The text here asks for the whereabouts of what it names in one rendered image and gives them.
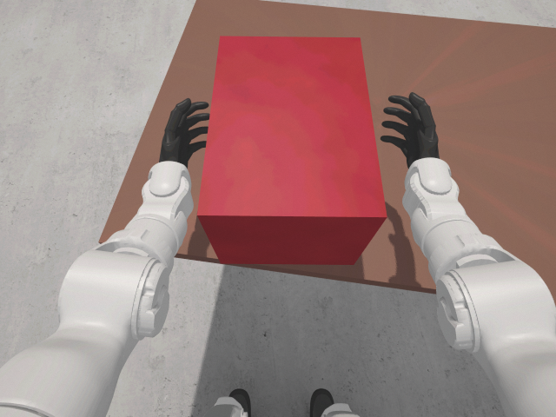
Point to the robot left foot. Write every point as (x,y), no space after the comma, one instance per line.
(243,398)

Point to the robot left hand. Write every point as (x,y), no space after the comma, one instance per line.
(176,145)

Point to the robot left forearm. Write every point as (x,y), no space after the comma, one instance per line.
(160,225)

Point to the robot right hand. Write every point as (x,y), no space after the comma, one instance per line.
(421,138)

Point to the table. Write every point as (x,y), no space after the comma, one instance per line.
(491,88)

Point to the left robot shin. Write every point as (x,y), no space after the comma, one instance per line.
(228,400)

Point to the robot left upper arm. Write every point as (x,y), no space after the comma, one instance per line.
(110,302)

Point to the robot right forearm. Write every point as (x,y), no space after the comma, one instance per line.
(447,237)

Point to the robot right upper arm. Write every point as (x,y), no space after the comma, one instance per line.
(501,313)

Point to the carton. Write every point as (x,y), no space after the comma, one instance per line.
(291,173)

